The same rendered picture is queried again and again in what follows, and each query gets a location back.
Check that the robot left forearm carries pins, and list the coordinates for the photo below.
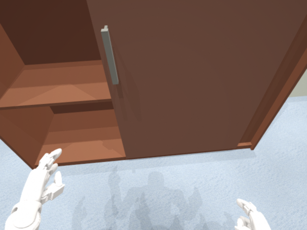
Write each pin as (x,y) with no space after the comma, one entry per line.
(25,215)

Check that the robot left hand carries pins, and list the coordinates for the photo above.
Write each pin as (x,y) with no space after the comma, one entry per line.
(39,177)

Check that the wardrobe door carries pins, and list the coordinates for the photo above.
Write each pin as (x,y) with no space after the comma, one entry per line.
(289,62)
(191,73)

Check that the handle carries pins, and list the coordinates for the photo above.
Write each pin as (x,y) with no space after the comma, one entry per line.
(109,54)

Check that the robot right hand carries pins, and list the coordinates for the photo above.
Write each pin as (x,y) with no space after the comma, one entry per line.
(256,219)

